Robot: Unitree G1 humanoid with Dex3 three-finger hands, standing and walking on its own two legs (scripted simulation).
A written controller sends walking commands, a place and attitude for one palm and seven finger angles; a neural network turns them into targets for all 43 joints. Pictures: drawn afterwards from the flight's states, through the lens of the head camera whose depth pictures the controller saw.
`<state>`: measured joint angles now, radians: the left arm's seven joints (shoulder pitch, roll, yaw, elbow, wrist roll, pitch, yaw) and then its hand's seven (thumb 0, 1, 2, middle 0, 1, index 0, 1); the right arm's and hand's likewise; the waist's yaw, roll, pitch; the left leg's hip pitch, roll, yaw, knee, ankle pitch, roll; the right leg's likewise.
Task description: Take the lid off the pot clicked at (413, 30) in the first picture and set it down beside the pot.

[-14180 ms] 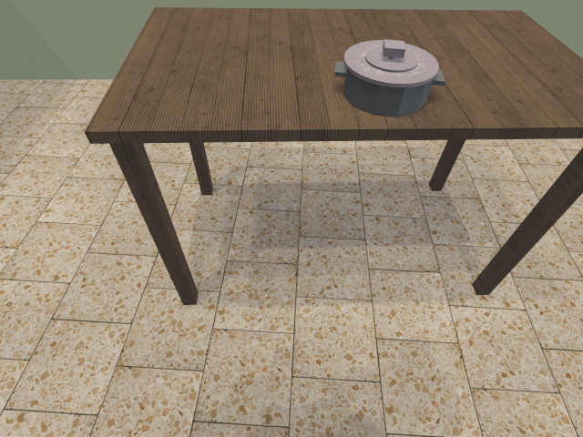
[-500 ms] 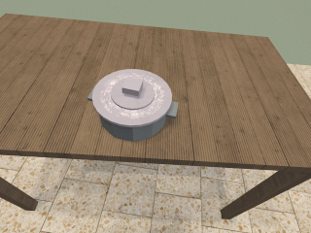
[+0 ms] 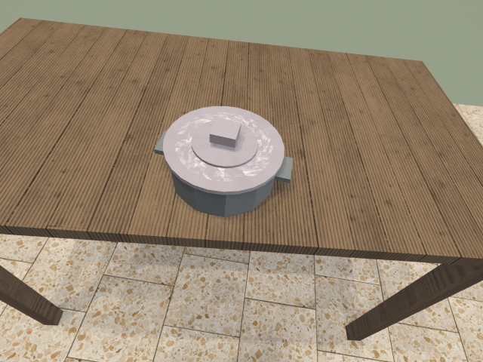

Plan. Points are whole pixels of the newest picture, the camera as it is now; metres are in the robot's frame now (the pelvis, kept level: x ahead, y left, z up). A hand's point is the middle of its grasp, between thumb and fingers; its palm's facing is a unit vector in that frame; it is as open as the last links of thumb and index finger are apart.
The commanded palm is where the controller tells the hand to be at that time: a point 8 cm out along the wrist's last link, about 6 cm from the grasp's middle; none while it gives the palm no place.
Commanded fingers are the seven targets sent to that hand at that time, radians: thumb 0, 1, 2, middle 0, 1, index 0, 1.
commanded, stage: come to a stop and stand still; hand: left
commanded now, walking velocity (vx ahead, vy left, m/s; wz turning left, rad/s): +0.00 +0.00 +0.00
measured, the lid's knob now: (225, 132) +0.44 +0.07 +0.14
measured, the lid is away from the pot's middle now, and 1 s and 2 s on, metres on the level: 0.00 0.00 0.00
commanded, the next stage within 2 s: look again from close up in 0.16 s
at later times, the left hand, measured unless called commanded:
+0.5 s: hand out of the picture -0.03 +0.19 -0.19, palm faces +0.04 -0.98 -0.20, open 7.4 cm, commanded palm none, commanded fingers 0.00 0.90 0.90 -0.20 -0.30 -0.20 -0.30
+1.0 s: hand out of the picture +0.00 +0.17 -0.19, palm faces +0.03 -0.99 -0.15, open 7.3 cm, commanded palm none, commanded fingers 0.00 0.90 0.90 -0.20 -0.30 -0.20 -0.30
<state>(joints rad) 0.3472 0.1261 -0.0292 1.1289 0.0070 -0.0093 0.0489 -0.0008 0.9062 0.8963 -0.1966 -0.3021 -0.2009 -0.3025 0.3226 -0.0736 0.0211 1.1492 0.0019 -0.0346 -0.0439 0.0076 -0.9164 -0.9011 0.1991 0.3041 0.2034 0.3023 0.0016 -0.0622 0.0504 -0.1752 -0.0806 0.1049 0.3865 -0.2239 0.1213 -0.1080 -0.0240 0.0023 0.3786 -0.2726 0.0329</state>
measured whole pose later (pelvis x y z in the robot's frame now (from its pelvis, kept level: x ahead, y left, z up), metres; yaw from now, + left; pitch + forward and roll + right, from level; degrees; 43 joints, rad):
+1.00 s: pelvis +0.00 +0.01 +0.00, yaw +1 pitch +0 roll -1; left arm 0.31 0.16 -0.02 1.06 0.02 0.00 0.05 0.00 0.91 0.90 -0.20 -0.30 -0.20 -0.30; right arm 0.26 -0.15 0.01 1.07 0.00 -0.02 -0.03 0.00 -0.92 -0.90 0.20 0.30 0.20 0.30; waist 0.01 -0.04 0.02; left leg -0.20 -0.09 0.10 0.45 -0.26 0.13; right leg -0.13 0.01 0.00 0.45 -0.32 0.01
